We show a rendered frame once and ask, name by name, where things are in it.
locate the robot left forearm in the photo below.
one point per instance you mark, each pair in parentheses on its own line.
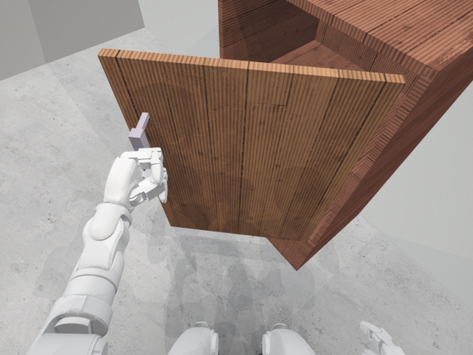
(85,307)

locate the handle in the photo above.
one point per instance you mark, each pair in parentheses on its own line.
(137,136)

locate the robot left hand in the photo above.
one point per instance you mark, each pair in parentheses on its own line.
(125,176)

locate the robot left upper arm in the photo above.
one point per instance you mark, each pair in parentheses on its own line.
(70,344)

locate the robot right hand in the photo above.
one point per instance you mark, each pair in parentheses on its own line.
(381,340)

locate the left robot thigh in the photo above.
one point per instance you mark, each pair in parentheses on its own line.
(196,341)

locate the cupboard door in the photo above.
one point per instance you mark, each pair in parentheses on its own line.
(250,148)

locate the left robot shin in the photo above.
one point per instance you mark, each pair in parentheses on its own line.
(201,324)

